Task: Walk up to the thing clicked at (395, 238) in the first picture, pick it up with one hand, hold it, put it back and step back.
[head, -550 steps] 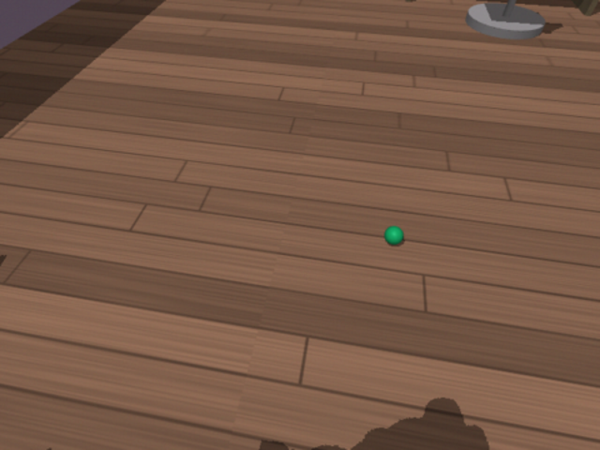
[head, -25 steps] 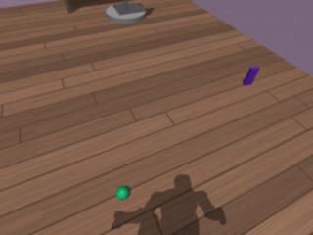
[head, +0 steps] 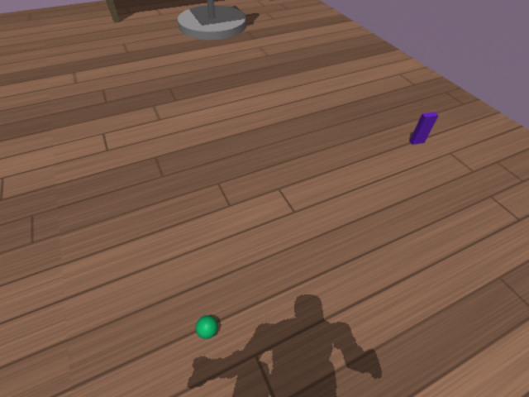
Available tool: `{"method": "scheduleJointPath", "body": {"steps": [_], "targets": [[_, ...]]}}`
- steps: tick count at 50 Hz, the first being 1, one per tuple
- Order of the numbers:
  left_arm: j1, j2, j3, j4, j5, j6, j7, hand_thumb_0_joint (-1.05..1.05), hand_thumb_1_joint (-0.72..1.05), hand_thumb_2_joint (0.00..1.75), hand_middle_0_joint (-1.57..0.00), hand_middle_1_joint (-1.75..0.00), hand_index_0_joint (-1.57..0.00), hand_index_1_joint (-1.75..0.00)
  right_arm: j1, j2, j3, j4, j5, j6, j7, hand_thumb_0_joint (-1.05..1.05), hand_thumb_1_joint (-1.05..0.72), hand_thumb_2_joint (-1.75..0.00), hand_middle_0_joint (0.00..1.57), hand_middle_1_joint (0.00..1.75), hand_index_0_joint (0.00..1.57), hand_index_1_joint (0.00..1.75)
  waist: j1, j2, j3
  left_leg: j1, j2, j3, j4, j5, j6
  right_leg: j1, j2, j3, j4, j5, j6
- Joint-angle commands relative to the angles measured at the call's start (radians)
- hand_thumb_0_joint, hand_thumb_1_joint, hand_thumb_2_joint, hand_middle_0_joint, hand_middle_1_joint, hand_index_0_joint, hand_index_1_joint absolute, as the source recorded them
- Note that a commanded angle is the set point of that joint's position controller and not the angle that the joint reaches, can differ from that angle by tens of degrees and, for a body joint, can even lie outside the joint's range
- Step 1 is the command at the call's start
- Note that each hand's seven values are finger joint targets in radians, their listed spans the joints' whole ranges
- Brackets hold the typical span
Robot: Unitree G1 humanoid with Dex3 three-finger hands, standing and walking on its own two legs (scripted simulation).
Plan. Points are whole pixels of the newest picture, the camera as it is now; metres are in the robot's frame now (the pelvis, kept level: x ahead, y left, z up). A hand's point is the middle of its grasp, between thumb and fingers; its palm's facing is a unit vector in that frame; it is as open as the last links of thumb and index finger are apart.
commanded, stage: walk up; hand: left
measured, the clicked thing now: (206, 327) +0.46 +0.19 -0.74
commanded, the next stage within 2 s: none
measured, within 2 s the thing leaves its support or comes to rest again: neither
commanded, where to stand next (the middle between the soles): +0.08 -0.04 m, yaw -1 degrees
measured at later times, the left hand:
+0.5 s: hand out of the picture +0.11 +0.23 -0.18, palm faces -0.03 -0.94 -0.33, open 7.4 cm
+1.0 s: hand (154, 363) +0.21 +0.19 -0.15, palm faces -0.06 -0.93 -0.37, open 7.4 cm
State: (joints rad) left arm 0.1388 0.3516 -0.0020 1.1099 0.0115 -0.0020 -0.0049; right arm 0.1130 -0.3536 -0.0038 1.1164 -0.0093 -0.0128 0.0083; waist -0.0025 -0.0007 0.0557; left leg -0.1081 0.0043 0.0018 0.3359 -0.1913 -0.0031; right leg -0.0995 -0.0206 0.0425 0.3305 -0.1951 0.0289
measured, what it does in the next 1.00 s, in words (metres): walks ahead: left foot, then right foot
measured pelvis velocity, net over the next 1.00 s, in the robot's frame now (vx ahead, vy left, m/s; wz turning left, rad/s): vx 0.08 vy -0.06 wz -0.04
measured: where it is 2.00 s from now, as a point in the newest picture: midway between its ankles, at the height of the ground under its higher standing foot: outside the picture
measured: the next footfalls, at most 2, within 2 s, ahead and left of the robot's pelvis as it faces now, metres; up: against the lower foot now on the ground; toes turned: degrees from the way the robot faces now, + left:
left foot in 0.46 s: +0.14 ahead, +0.08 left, +0.00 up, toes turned -1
right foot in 0.66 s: +0.10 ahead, -0.18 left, +0.00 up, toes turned -1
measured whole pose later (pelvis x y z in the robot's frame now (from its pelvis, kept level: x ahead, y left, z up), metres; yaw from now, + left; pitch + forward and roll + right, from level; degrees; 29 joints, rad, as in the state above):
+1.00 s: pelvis +0.08 -0.06 +0.00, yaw -2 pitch -2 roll +0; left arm 0.05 0.35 0.01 1.06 0.00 0.00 0.00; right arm 0.06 -0.37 -0.01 1.07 0.01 0.01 0.01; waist -0.01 0.03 0.11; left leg -0.14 0.04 0.01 0.37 -0.19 -0.03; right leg -0.09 0.00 0.02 0.38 -0.24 0.00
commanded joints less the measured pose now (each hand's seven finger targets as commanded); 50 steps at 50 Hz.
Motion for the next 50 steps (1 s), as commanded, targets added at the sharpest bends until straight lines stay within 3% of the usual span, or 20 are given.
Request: {"method": "scheduleJointPath", "body": {"steps": [1, 5, 7, 9, 10, 11, 12, 13, 17, 20, 22, 23, 24, 25, 26, 29, 33, 36, 41, 50], "targets": [[-0.035, 0.218, 0.067, -0.09, 0.019, -0.007, -0.004, 0.0, 0.9, 0.9, -0.2, -0.3, -0.2, -0.3, 0.043, -0.273, -0.081, -0.072, -0.015, -0.032, -0.017, 0.0, -0.9, -0.9, 0.2, 0.3, 0.2, 0.3, -0.027, 0.021, -0.063, 0.079, 0.167, -0.169, -0.101, -0.22, 0.096, -0.147, -0.016, 0.018, 0.071, -0.115, -0.063], [0.031, 0.203, 0.081, -0.102, 0.02, 0.004, -0.015, 0.0, 0.9, 0.9, -0.2, -0.3, -0.2, -0.3, -0.016, -0.288, -0.096, -0.128, -0.025, -0.035, -0.019, 0.0, -0.9, -0.9, 0.2, 0.3, 0.2, 0.3, 0.011, 0.112, 0.056, -0.078, 0.281, -0.251, -0.157, -0.323, 0.185, -0.189, -0.012, 0.017, 0.24, -0.232, -0.063], [0.055, 0.195, 0.087, -0.103, 0.022, -0.004, -0.018, 0.0, 0.9, 0.9, -0.2, -0.3, -0.2, -0.3, -0.026, -0.271, -0.094, -0.151, -0.027, -0.035, -0.018, 0.0, -0.9, -0.9, 0.2, 0.3, 0.2, 0.3, 0.028, 0.134, 0.065, -0.101, 0.244, -0.191, -0.077, -0.155, 0.157, -0.13, -0.013, 0.019, 0.138, -0.181, -0.075], [0.105, 0.228, 0.094, -0.094, 0.023, -0.023, -0.009, 0.0, 0.9, 0.9, -0.2, -0.3, -0.2, -0.3, -0.029, -0.221, -0.083, -0.172, -0.012, -0.03, -0.017, 0.0, -0.9, -0.9, 0.2, 0.3, 0.2, 0.3, 0.047, 0.04, 0.023, -0.135, 0.124, -0.042, 0.11, 0.083, 0.074, 0.008, -0.063, 0.121, -0.024, 0.118, -0.097], [0.136, 0.274, 0.107, -0.093, 0.019, -0.029, -0.003, 0.0, 0.9, 0.9, -0.2, -0.3, -0.2, -0.3, -0.04, -0.184, -0.074, -0.194, -0.003, -0.026, -0.018, 0.0, -0.9, -0.9, 0.2, 0.3, 0.2, 0.3, 0.047, -0.064, 0.003, -0.184, 0.034, 0.036, 0.247, -0.015, 0.028, 0.053, -0.141, 0.242, -0.077, 0.186, -0.119], [0.118, 0.315, 0.115, -0.112, 0.018, -0.029, -0.001, 0.0, 0.9, 0.9, -0.2, -0.3, -0.2, -0.3, -0.026, -0.163, -0.067, -0.206, -0.006, -0.021, -0.02, 0.0, -0.9, -0.9, 0.2, 0.3, 0.2, 0.3, 0.043, -0.116, 0.03, -0.283, -0.022, 0.062, 0.321, -0.256, 0.007, 0.085, -0.209, 0.33, -0.085, 0.127, -0.188], [0.109, 0.329, 0.12, -0.137, 0.026, -0.028, 0.0, 0.0, 0.9, 0.9, -0.2, -0.3, -0.2, -0.3, -0.01, -0.179, -0.071, -0.207, -0.009, -0.02, -0.024, 0.0, -0.9, -0.9, 0.2, 0.3, 0.2, 0.3, 0.053, -0.124, 0.041, -0.309, -0.01, 0.026, 0.405, -0.366, 0.011, 0.076, -0.275, 0.39, -0.087, 0.128, -0.261], [0.126, 0.31, 0.122, -0.148, 0.026, -0.026, 0.002, 0.0, 0.9, 0.9, -0.2, -0.3, -0.2, -0.3, -0.009, -0.19, -0.074, -0.211, -0.008, -0.024, -0.026, 0.0, -0.9, -0.9, 0.2, 0.3, 0.2, 0.3, 0.06, -0.115, 0.046, -0.343, 0.007, -0.013, 0.434, -0.401, 0.018, 0.098, -0.281, 0.378, -0.076, 0.215, -0.279], [0.091, 0.243, 0.103, -0.192, 0.021, -0.021, 0.012, 0.0, 0.9, 0.9, -0.2, -0.3, -0.2, -0.3, 0.057, -0.177, -0.071, -0.211, 0.004, -0.032, -0.026, 0.0, -0.9, -0.9, 0.2, 0.3, 0.2, 0.3, 0.029, -0.171, -0.028, -0.301, 0.025, -0.02, 0.357, -0.297, 0.021, 0.187, -0.21, 0.2, 0.024, 0.608, -0.237], [0.049, 0.23, 0.09, -0.218, 0.002, -0.01, 0.017, 0.0, 0.9, 0.9, -0.2, -0.3, -0.2, -0.3, 0.076, -0.165, -0.075, -0.202, -0.002, -0.03, -0.03, 0.0, -0.9, -0.9, 0.2, 0.3, 0.2, 0.3, 0.007, -0.143, -0.072, -0.122, 0.004, 0.019, 0.132, -0.091, 0.024, 0.09, -0.15, 0.102, 0.12, 0.61, -0.177], [-0.01, 0.208, 0.08, -0.235, -0.018, -0.003, 0.015, 0.0, 0.9, 0.9, -0.2, -0.3, -0.2, -0.3, 0.152, -0.203, -0.094, -0.168, -0.009, -0.033, -0.037, 0.0, -0.9, -0.9, 0.2, 0.3, 0.2, 0.3, -0.05, -0.068, -0.149, 0.122, 0.046, -0.018, -0.02, 0.288, 0.048, -0.031, -0.088, 0.034, 0.246, 0.479, -0.095], [-0.009, 0.174, 0.072, -0.25, -0.031, -0.001, 0.013, 0.0, 0.9, 0.9, -0.2, -0.3, -0.2, -0.3, 0.188, -0.262, -0.113, -0.166, -0.014, -0.036, -0.046, 0.0, -0.9, -0.9, 0.2, 0.3, 0.2, 0.3, -0.067, 0.046, -0.196, 0.26, 0.192, -0.196, 0.002, 0.513, 0.094, -0.166, -0.004, 0.021, 0.352, 0.286, -0.048], [0.043, 0.143, 0.06, -0.235, -0.035, 0.01, 0.015, 0.0, 0.9, 0.9, -0.2, -0.3, -0.2, -0.3, 0.137, -0.27, -0.105, -0.188, -0.008, -0.041, -0.049, 0.0, -0.9, -0.9, 0.2, 0.3, 0.2, 0.3, -0.025, 0.131, -0.179, 0.254, 0.313, -0.333, -0.034, 0.537, 0.158, -0.236, 0.069, 0.043, 0.383, -0.269, -0.041], [0.086, 0.204, 0.077, -0.199, -0.025, 0.033, 0.022, 0.0, 0.9, 0.9, -0.2, -0.3, -0.2, -0.3, 0.079, -0.283, -0.104, -0.199, 0.001, -0.043, -0.049, 0.0, -0.9, -0.9, 0.2, 0.3, 0.2, 0.3, -0.005, 0.103, -0.139, 0.081, 0.36, -0.333, -0.014, 0.353, 0.241, -0.133, 0.021, 0.073, 0.438, -0.421, -0.05], [0.102, 0.208, 0.075, -0.179, -0.024, 0.032, 0.023, 0.0, 0.9, 0.9, -0.2, -0.3, -0.2, -0.3, 0.019, -0.281, -0.098, -0.204, -0.002, -0.041, -0.047, 0.0, -0.9, -0.9, 0.2, 0.3, 0.2, 0.3, 0.013, 0.158, -0.085, -0.005, 0.379, -0.351, -0.027, 0.343, 0.268, -0.112, 0.006, 0.062, 0.456, -0.447, -0.053], [0.096, 0.2, 0.079, -0.149, -0.016, 0.018, 0.015, 0.0, 0.9, 0.9, -0.2, -0.3, -0.2, -0.3, -0.057, -0.238, -0.076, -0.217, -0.01, -0.039, -0.043, 0.0, -0.9, -0.9, 0.2, 0.3, 0.2, 0.3, 0.041, 0.161, -0.036, -0.018, 0.268, -0.177, 0.028, 0.424, 0.178, -0.109, -0.018, 0.046, 0.282, -0.295, -0.059], [0.057, 0.231, 0.084, -0.126, -0.011, -0.009, 0.02, 0.0, 0.9, 0.9, -0.2, -0.3, -0.2, -0.3, -0.045, -0.211, -0.066, -0.193, 0.027, -0.016, -0.031, 0.0, -0.9, -0.9, 0.2, 0.3, 0.2, 0.3, 0.021, 0.055, -0.102, -0.048, 0.118, -0.048, 0.158, 0.371, 0.042, 0.06, -0.077, 0.096, 0.049, 0.345, -0.074], [-0.042, 0.261, 0.066, -0.138, -0.012, -0.014, 0.017, 0.0, 0.9, 0.9, -0.2, -0.3, -0.2, -0.3, -0.029, -0.189, -0.064, -0.167, 0.03, 0.006, -0.02, 0.0, -0.9, -0.9, 0.2, 0.3, 0.2, 0.3, -0.017, -0.024, -0.068, 0.024, 0.073, -0.041, 0.077, 0.067, 0.02, -0.111, -0.151, 0.143, 0.028, 0.229, -0.095], [-0.065, 0.22, 0.061, -0.113, -0.016, -0.021, 0.02, 0.0, 0.9, 0.9, -0.2, -0.3, -0.2, -0.3, -0.058, -0.194, -0.055, -0.133, 0.024, -0.002, -0.012, 0.0, -0.9, -0.9, 0.2, 0.3, 0.2, 0.3, 0.003, -0.054, -0.098, 0.053, 0.117, -0.053, 0.068, 0.336, 0.032, -0.001, -0.104, 0.065, 0.028, 0.418, -0.058], [-0.108, 0.222, 0.063, -0.093, -0.01, -0.02, 0.022, 0.0, 0.9, 0.9, -0.2, -0.3, -0.2, -0.3, -0.084, -0.205, -0.052, -0.099, 0.017, 0.009, -0.007, 0.0, -0.9, -0.9, 0.2, 0.3, 0.2, 0.3, 0.002, -0.038, -0.12, 0.074, 0.12, -0.047, 0.024, 0.278, 0.025, 0.015, -0.108, 0.059, -0.026, 0.338, -0.054]]}}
